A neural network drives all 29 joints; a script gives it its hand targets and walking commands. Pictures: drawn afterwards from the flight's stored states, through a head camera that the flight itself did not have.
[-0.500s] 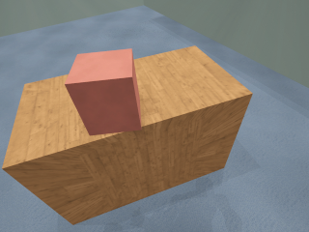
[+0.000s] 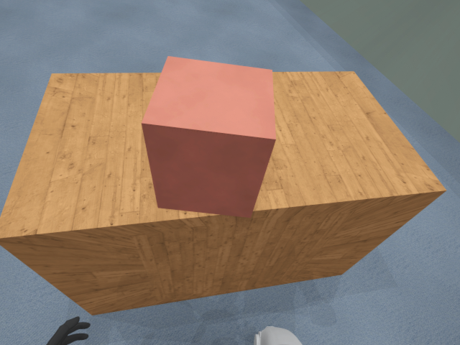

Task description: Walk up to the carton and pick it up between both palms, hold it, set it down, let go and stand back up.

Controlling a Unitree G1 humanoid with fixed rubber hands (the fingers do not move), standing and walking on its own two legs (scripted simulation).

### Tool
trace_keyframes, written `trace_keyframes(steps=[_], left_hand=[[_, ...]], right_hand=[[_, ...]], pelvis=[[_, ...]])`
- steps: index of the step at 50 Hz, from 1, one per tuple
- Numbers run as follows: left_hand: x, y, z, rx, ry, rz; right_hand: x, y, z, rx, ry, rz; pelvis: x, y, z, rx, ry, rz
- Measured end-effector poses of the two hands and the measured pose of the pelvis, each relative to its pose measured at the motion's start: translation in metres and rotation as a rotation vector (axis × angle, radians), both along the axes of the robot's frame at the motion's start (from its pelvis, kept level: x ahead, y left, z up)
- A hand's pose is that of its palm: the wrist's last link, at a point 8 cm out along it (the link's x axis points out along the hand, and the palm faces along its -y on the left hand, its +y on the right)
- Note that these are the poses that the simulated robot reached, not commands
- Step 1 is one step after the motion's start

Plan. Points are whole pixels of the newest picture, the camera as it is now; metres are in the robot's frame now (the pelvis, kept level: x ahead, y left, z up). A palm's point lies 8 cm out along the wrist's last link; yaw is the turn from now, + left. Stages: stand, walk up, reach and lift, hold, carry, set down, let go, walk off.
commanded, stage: walk up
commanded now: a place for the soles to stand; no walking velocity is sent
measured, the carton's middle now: (212, 142) +0.50 +0.04 +0.04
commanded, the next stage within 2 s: none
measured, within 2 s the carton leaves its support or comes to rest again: neither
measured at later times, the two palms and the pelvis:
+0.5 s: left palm (74, 339) +0.15 +0.24 -0.06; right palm (414, 340) +0.15 -0.36 -0.11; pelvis +0.06 -0.06 -0.01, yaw +3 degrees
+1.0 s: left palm out of the picture +0.09 +0.24 -0.07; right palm out of the picture +0.14 -0.36 -0.10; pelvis +0.03 -0.07 -0.01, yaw +6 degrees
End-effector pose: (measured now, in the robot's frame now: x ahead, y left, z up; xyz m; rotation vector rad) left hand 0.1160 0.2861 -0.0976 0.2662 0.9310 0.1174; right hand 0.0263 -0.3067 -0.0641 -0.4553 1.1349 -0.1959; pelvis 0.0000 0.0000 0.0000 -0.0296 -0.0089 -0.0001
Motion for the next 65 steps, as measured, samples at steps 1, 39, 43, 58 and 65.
trace_keyframes(steps=[1, 39, 43, 58, 65], left_hand=[[0.006, -0.003, 0.001, 0.002, -0.004, 0.004], [0.012, -0.021, 0.008, 0.092, 0.006, 0.105], [0.004, -0.03, 0.012, 0.107, 0.009, 0.103], [-0.041, -0.034, 0.039, 0.179, 0.035, 0.146], [-0.044, -0.015, 0.014, 0.129, 0.057, 0.193]], right_hand=[[0.006, -0.004, -0.001, 0.001, 0.002, 0.005], [0.122, -0.033, -0.022, 0.038, -0.095, 0.133], [0.117, -0.042, -0.026, 0.053, -0.089, 0.133], [0.117, -0.048, -0.037, 0.123, -0.054, 0.177], [0.136, -0.025, -0.03, 0.092, -0.085, 0.22]], pelvis=[[0.005, -0.004, 0.0, 0.003, 0.003, 0.005], [0.04, -0.037, -0.011, 0.034, -0.065, 0.098], [0.034, -0.048, -0.01, 0.049, -0.056, 0.096], [0.023, -0.06, -0.001, 0.078, -0.058, 0.134], [0.03, -0.041, -0.009, 0.044, -0.061, 0.167]])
